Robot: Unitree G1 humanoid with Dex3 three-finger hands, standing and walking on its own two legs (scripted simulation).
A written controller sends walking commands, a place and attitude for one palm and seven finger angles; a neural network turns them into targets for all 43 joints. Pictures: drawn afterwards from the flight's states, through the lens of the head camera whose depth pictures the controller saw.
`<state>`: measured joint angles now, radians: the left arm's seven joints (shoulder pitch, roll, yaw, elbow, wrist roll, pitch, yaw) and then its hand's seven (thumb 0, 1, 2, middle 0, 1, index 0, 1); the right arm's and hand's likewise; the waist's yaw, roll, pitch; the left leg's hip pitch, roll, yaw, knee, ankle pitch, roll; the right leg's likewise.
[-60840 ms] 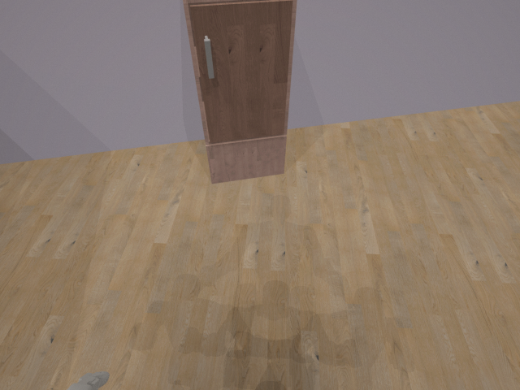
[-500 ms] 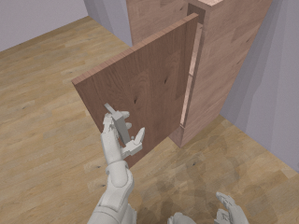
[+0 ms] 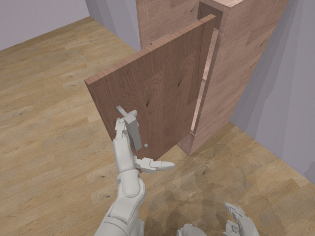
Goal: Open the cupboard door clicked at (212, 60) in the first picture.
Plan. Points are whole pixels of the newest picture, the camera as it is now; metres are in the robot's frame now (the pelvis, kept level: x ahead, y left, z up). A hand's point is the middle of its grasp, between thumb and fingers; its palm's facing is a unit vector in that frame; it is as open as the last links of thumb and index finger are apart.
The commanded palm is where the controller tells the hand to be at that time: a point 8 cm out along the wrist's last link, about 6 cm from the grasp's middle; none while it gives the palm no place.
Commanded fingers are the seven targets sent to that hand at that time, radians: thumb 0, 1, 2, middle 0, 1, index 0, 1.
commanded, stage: slide the hand sideways off the handle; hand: left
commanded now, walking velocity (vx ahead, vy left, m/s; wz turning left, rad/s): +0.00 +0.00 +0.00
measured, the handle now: (129, 129) +0.38 +0.09 +0.04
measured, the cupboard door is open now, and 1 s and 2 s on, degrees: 90 94 94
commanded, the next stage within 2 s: draw the hand back to the body in 1.30 s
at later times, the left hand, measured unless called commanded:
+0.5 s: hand (147, 160) +0.30 +0.04 +0.04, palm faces -0.13 -0.99 +0.05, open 16.1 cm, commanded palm +0.27 +0.10 +0.03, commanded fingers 0.00 -0.50 0.30 -0.15 -0.30 -0.15 -0.30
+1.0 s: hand (125, 178) +0.25 +0.09 +0.04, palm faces -0.08 -1.00 +0.02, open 16.1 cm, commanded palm +0.23 +0.15 +0.03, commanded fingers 0.00 -0.50 0.30 -0.15 -0.30 -0.15 -0.30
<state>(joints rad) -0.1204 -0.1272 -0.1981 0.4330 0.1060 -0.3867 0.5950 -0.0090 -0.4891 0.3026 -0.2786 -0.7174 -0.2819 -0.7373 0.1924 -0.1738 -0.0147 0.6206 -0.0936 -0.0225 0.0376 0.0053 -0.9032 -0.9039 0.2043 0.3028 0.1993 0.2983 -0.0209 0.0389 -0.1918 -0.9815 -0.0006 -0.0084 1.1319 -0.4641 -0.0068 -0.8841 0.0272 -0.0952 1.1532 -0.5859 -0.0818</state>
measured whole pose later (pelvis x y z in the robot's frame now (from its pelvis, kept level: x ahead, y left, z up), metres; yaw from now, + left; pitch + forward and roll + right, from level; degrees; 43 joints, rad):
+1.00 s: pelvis +0.00 +0.02 -0.01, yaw -1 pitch +17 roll -1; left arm 0.26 0.05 -0.22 0.09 -0.02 -0.45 0.09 -0.01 -0.50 0.30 -0.18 -0.31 -0.19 -0.32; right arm 0.21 -0.19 0.01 0.45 -0.02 0.04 0.03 0.01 -0.90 -0.90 0.21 0.30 0.20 0.30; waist 0.00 0.02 -0.17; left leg -0.97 0.00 0.02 1.18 -0.50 0.03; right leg -0.88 0.03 -0.07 1.19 -0.61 -0.05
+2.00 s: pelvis +0.01 +0.03 +0.04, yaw -1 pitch +8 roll -2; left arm 0.58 0.29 0.07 -0.34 -0.14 -0.19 -0.02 -0.01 -0.39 0.34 -0.16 -0.30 -0.15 -0.30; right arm 0.28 -0.23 0.02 0.42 0.04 -0.02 -0.09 0.01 -0.90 -0.90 0.20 0.30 0.20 0.30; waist 0.02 0.05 -0.16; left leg -0.65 0.00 0.00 0.94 -0.43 0.03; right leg -0.54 0.04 -0.07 0.90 -0.51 -0.04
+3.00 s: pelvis +0.03 +0.03 +0.09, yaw -2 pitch -4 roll +0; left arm 0.49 0.36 0.33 -0.41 -0.08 -0.07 0.12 0.02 0.88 0.89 -0.21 -0.30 -0.21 -0.30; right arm 0.21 -0.23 0.02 0.62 0.01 -0.08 -0.08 0.01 -0.90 -0.90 0.21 0.30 0.20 0.30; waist 0.06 0.06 0.00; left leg -0.14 -0.02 0.03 0.44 -0.23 0.03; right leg -0.04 0.03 -0.03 0.39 -0.29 -0.03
